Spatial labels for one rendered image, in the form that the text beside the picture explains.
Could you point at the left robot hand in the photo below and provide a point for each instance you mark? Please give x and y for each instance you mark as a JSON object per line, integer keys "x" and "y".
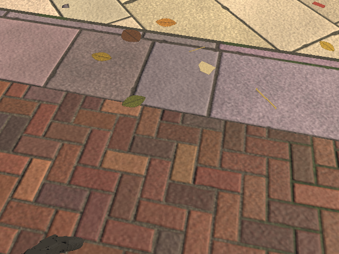
{"x": 56, "y": 245}

